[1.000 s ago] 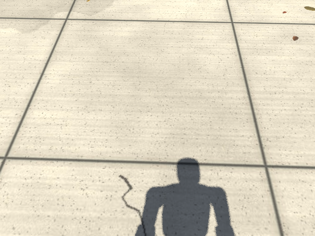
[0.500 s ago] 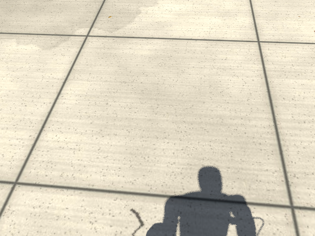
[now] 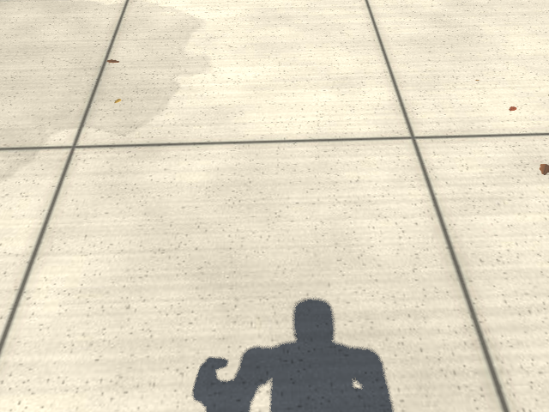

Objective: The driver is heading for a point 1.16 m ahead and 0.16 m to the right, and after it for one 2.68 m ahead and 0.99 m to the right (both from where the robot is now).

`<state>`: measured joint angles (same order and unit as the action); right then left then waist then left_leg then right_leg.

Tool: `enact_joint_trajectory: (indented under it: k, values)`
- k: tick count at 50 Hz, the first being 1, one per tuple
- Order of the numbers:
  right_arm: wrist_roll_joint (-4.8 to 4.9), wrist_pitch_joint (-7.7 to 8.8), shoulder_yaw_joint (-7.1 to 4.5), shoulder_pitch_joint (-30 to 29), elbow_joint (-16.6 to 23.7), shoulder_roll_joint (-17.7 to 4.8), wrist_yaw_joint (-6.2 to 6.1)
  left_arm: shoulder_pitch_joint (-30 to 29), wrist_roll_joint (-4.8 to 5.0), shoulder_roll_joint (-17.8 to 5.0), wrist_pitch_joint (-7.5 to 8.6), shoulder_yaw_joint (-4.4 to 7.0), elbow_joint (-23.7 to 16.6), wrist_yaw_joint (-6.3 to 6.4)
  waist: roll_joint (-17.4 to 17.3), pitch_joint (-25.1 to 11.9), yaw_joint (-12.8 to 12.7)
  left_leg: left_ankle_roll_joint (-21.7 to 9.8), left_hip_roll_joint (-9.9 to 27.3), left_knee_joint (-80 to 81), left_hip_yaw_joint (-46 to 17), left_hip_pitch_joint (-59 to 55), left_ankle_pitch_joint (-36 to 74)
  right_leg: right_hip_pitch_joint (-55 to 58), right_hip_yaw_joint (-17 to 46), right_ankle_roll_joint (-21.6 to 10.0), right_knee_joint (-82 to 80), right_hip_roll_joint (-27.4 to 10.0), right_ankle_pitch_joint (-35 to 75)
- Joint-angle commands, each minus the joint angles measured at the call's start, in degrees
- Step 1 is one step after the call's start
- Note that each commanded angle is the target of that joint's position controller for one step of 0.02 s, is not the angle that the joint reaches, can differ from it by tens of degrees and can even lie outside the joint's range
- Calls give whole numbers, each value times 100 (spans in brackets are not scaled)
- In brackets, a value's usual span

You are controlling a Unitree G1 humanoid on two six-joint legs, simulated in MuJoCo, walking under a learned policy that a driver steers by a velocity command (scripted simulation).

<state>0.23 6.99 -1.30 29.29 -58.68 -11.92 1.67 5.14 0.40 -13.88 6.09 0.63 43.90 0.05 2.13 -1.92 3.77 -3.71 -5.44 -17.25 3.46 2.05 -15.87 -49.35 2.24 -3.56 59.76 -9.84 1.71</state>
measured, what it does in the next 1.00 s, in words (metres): walks ahead: right foot, then left foot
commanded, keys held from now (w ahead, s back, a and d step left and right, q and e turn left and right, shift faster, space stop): w+shift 0.24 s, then shift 0.42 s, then e+shift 0.34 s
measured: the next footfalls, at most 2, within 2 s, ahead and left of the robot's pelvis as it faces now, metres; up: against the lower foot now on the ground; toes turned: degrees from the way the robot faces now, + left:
right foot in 0.20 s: +0.44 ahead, -0.13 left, +0.00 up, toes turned -2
left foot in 0.64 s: +0.72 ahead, +0.06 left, +0.00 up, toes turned -2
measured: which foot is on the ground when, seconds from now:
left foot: down 0.00-0.22, up 0.24-0.62, down 0.64-1.00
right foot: up 0.00-0.18, down 0.20-0.66, up 0.68-1.00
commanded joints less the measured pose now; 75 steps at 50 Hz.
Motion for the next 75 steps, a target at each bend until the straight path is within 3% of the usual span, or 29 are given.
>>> enact_joint_trajectory:
  k: [1, 5, 7, 10, 11, 12, 13, 14, 15, 16, 18, 21, 27, 32, 33, 34, 35, 37, 41, 47, 55, 57, 58, 59, 60, 63, 65, 70, 75]
  values:
    - [85, 182, -67, -366, 508, -763, -133, -537, 23, -163, 116, -10, -385, -82, -150, 977, -172, -799, 1287, 1472, -713, 1481, 944, 985, -305, 86, -1483, 145, 1330]
    - [110, 10, -84, 136, 384, -964, -215, -1376, 144, -200, 202, -11, -727, -304, -215, 1273, 60, -708, 1666, 1459, -541, -136, 1568, 851, -401, 14, -2948, 453, 1183]
    - [18, -109, -119, 105, 401, -1113, -222, -1268, 157, -387, 225, 73, -830, -381, -490, 1023, -152, -611, 1855, 849, -469, -954, 3627, 1090, -595, -149, -3135, 780, 498]
    - [-267, -319, -160, -325, 479, -1297, -214, 1240, 266, -1107, 92, 412, -324, -242, -1200, -590, -1594, -367, 1760, -2320, -206, -847, 6809, 3907, -761, -586, -2699, 1197, -501]
    - [-331, -273, -32, -345, 728, -914, -217, 2555, 164, -1621, -5, 516, 19, -130, -366, -1640, -1836, -318, 1407, -4538, -247, 978, 4805, 6229, 846, -785, -2254, -16, -1527]
    - [5, -32, 234, 667, 665, 177, -50, 2790, 67, -1702, 55, 565, 150, -222, 2101, -2772, -1061, -5, 70, -6797, -918, 3267, -509, 8178, 4369, -1898, -3706, -1233, -4402]
    - [272, 166, 76, 129, 694, -604, -49, 2662, -53, -1032, 72, 424, 276, -208, 1473, -2254, -1286, -292, 337, -7074, -1496, 3877, -737, 7914, 4879, -1512, -4559, -1033, -4130]
    - [434, 225, -3, -823, 1015, -920, -69, 2155, -144, -715, 84, 330, 218, -195, 933, -1159, -1201, -332, 569, -7130, -1285, 4107, -715, 7013, 3535, -1271, -4333, -910, -2313]
    - [302, 237, 35, -1285, 1193, -831, -114, 1535, -200, -671, 134, 291, 155, -258, -261, -531, -881, -276, 777, -6740, -1150, 3771, -563, 5709, 2616, -1169, -4342, -737, -227]
    - [175, 173, -20, -1356, 1203, -798, -148, 1136, -237, -560, 188, 261, 116, -296, -537, -299, -568, -171, 991, -6301, -1066, 3398, -424, 4838, 1856, -1118, -4252, -569, 1219]
    - [135, -47, -42, -1037, 1129, -622, -155, 844, -182, -298, 207, 164, 217, -325, -311, -78, -162, -6, 1176, -5664, -973, 2870, -392, 3981, 1060, -1048, -4517, -300, 2181]
    - [11, -159, 6, -1216, 1269, -420, -170, 948, -88, -556, 256, 185, 460, -213, -33, 204, -29, 243, 1141, -4431, -651, 2840, 145, 3465, 339, -1036, -4733, -91, 3490]
    - [-67, -101, 18, -2564, 1618, -556, -58, 1437, 26, -881, 91, 238, 712, 22, 213, 16, -540, 269, 651, -1454, -363, 2156, 2879, 3920, -191, -662, -4633, 241, 2157]
    - [-211, -25, -249, -1514, 1209, -1156, -28, 1212, -25, -811, -140, 254, 799, 94, -79, -404, 6, -130, 573, -762, -424, 1035, 3619, 4517, -151, -171, -2699, 450, 1717]
    - [-296, -24, -274, -1288, 1186, -1389, -57, 1577, -133, -613, -151, 184, 766, 83, -754, -899, -138, -435, 1301, -1149, -1081, -102, 6078, 3788, -348, 78, -1409, 971, 114]
    - [-420, -78, -136, -1269, 1223, -1094, -71, 2766, -73, 176, -188, -59, 1092, 2, -1937, -1683, -478, -1602, 2740, -1288, -2573, -1426, 7394, 2510, -22, 381, 328, 1408, -3733]
    - [-268, -142, -91, -1224, 1290, -816, -40, 2748, 45, -289, -236, 20, 1165, -34, -1465, -1956, -282, -1694, 2804, -1077, -3010, -1222, 6392, 2263, 620, 420, 983, 1347, -4314]
    - [-72, -263, -156, -1942, 1523, -1044, -126, 1571, 113, -986, -430, 277, 756, 71, -415, -1089, -322, -1330, 2640, -572, -2523, -49, 3798, 1669, 450, 541, 1412, 1025, -3716]
    - [-227, -431, -162, -2491, 1556, -942, -317, 1463, 63, -703, -879, 401, 487, 271, -921, -368, -607, -1051, 2102, 377, -1357, 1775, 1169, 2151, 31, 704, 1035, 697, -2736]
    - [-148, -528, -318, -2571, 1514, -1165, -578, 1055, 46, -594, -937, 483, 13, 255, -843, -561, -485, -1127, 2425, 608, -654, 1240, 855, 1896, -201, 711, 179, 387, -2220]
    - [77, -735, -492, -2922, 1450, -1384, -458, 1380, 72, -708, -1038, 644, -126, 33, -954, -528, -764, -510, 2535, 238, 280, 1021, 83, 3337, -903, 13, -2333, 654, -1858]
    - [137, -840, -448, -2657, 1280, -1000, -370, 1888, 11, -1002, -1042, 794, 21, 82, 23, 3, -898, 207, 1845, -1387, 860, 1964, -576, 4007, 44, -559, -3858, 464, -1161]
    - [-49, -860, -407, -2475, 1412, -728, -310, 1890, -43, -1667, -1020, 885, -162, 181, 1697, 367, -481, 789, 958, -3326, 1066, 3884, -2170, 4531, 2354, -1214, -4035, -907, 412]
    - [-94, -776, -443, -3209, 1682, -820, -338, 1696, -303, -1708, -814, 834, -306, 148, 1335, 180, -716, 713, 638, -4189, -162, 4159, -2168, 3765, 2883, -1724, -4461, -1210, -157]
    - [3, -773, -487, -3305, 1676, -985, -353, 1216, -348, -1613, -634, 798, -391, 138, 840, 165, -502, 553, 715, -4551, -424, 4131, -1434, 3754, 2134, -1376, -4540, -957, -361]
    - [-117, -831, -511, -2451, 1014, -909, -390, 377, -132, -578, -445, 429, -409, 171, 496, -353, -131, 543, 915, -4787, -492, 3290, -79, 3701, 657, -604, -4277, -357, 54]
    - [18, -853, -489, -2133, 714, -747, -328, 634, -232, -131, -382, 250, -124, 185, 439, -348, -146, 620, 874, -4561, -634, 2809, 251, 3733, 77, -537, -4301, -183, 92]
    - [102, -844, -489, -2877, 1210, -1016, -256, 979, -149, -1054, -495, 527, -38, 413, 564, -19, -730, 765, 867, -3632, -620, 3653, -30, 4896, 478, -824, -4617, -901, -1144]
    - [195, -698, -585, -2666, 1300, -965, -148, 1263, -40, -923, -231, 610, 149, 405, 347, 520, -813, 456, 1175, -4010, -866, 5199, -41, 5925, 985, -621, -5418, -1416, -3457]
